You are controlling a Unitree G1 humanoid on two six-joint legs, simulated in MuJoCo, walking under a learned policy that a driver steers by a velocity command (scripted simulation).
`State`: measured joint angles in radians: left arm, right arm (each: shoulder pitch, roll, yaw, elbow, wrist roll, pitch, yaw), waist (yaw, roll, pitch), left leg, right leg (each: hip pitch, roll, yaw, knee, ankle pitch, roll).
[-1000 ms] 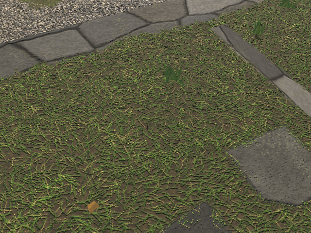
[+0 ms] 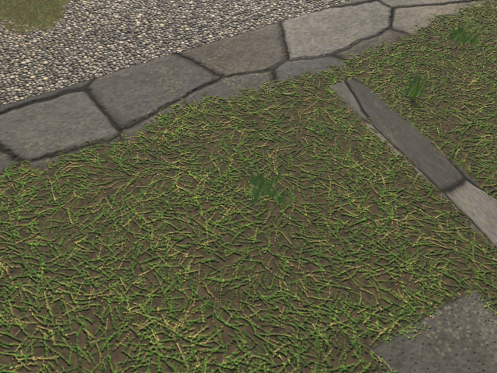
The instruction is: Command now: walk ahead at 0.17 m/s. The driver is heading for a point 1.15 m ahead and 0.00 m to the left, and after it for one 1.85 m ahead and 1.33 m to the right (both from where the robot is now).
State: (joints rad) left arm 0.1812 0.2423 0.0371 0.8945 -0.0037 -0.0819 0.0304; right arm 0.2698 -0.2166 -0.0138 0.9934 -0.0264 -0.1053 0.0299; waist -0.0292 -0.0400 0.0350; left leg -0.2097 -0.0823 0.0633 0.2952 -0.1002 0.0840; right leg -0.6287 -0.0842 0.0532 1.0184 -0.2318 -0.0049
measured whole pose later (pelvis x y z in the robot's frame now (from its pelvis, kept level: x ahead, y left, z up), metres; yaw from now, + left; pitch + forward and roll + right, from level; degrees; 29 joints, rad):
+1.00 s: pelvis +0.10 -0.04 -0.01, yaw +0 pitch -1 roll +0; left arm 0.19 0.18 0.06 1.08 -0.02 -0.01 0.03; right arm 0.37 -0.17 -0.02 1.12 0.01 -0.03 -0.05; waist -0.02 0.01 0.01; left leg -0.13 0.01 0.02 0.54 -0.40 0.02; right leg -0.33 0.03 -0.02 0.62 -0.36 -0.05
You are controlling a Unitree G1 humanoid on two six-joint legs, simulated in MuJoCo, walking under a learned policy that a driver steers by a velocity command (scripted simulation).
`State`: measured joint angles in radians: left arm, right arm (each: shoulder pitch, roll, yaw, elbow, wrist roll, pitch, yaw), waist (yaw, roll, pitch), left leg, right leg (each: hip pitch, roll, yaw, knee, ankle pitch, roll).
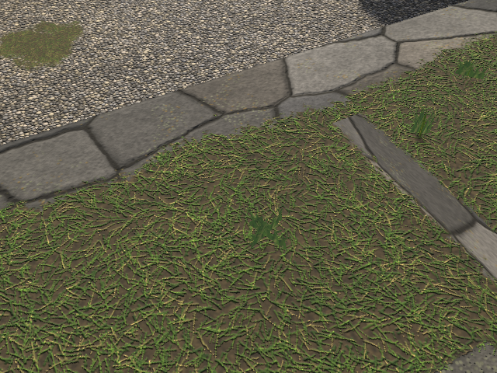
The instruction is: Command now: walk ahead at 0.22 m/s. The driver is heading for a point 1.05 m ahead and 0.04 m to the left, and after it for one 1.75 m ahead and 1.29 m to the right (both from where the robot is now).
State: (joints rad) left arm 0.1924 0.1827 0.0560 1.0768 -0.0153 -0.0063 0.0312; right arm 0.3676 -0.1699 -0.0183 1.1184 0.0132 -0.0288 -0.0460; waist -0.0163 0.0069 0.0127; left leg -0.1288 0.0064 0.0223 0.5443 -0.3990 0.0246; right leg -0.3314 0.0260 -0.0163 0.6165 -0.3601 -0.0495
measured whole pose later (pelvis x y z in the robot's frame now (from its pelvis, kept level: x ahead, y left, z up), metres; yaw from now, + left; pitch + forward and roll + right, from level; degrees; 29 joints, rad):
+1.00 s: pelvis +0.44 +0.04 +0.02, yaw +1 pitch +1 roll +1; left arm 0.12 0.26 0.07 0.92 -0.01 -0.08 0.02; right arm 0.35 -0.21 -0.05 1.03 0.00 -0.10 0.02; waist -0.05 -0.04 -0.01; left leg -0.11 -0.08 0.07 0.24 -0.15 0.07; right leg -0.70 -0.15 0.04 0.94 -0.07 -0.03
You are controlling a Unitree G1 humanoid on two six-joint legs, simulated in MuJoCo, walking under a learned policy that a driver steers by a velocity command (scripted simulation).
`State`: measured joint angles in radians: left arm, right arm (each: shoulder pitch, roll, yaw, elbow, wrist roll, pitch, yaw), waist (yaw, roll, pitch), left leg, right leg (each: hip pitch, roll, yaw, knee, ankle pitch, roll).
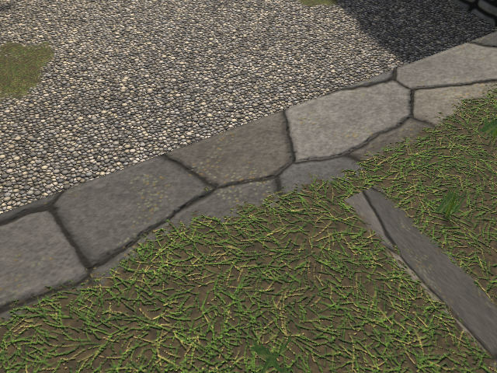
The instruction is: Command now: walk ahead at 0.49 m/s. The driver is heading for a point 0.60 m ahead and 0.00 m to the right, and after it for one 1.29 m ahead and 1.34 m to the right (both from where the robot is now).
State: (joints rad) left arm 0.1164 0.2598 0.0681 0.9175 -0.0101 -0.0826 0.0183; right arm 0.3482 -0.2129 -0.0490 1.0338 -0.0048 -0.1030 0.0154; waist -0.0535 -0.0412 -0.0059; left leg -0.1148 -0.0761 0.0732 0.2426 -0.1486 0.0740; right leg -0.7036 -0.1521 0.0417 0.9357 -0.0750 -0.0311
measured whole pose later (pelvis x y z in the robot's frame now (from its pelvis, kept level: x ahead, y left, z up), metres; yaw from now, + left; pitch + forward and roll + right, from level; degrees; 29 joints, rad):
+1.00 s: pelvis +0.56 -0.01 -0.01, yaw -7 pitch +1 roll +1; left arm 0.28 0.27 0.09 0.96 -0.04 -0.06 0.02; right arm 0.19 -0.22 -0.07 0.95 -0.01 -0.11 0.02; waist -0.01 -0.05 0.02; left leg -0.27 0.00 0.13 0.42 -0.17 0.04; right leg -0.53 -0.08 0.04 1.18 -0.31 -0.06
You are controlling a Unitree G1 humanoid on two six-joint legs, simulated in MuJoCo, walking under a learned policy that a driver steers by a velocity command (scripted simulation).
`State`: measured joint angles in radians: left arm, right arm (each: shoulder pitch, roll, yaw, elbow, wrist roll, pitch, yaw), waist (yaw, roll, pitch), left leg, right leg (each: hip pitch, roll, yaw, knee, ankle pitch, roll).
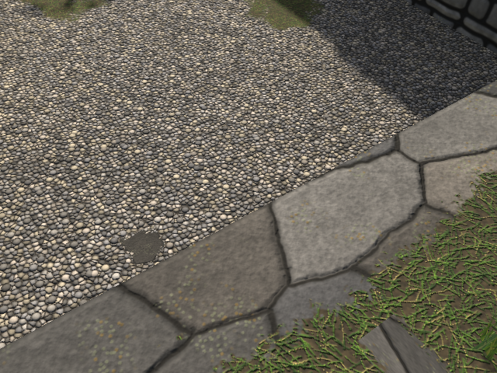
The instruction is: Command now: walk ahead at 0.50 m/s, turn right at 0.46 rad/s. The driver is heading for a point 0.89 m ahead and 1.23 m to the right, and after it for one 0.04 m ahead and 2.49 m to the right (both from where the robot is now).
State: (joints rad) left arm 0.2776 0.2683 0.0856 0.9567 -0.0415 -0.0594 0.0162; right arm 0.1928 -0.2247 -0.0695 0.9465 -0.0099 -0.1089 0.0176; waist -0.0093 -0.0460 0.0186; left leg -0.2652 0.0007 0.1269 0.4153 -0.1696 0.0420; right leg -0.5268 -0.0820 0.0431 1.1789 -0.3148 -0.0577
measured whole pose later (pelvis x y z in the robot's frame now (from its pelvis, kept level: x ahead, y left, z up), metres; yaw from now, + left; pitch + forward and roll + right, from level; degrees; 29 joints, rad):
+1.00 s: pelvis +0.53 -0.14 -0.01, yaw -35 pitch +1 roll +2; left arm 0.31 0.27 0.09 0.76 -0.03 -0.02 0.02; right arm 0.13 -0.22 -0.08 0.71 0.00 -0.10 0.02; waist 0.02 -0.03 0.02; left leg -0.36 -0.03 0.04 0.50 -0.17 0.03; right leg -0.44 0.02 0.09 1.26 -0.42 -0.03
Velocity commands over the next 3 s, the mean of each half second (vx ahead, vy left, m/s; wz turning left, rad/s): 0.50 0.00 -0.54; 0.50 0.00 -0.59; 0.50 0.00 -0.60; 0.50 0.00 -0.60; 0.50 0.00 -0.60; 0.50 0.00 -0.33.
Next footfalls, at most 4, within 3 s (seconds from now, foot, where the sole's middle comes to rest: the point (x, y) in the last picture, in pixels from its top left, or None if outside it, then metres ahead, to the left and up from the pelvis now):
0.38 right None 0.34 -0.17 -0.78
0.86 left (284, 306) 0.68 -0.10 -0.78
1.40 right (414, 313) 0.66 -0.48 -0.78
1.86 left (436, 224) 0.98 -0.63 -0.78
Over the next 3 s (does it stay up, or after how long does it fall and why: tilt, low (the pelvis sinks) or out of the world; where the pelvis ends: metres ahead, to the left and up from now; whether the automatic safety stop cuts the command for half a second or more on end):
stays up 0.87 -1.14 0.00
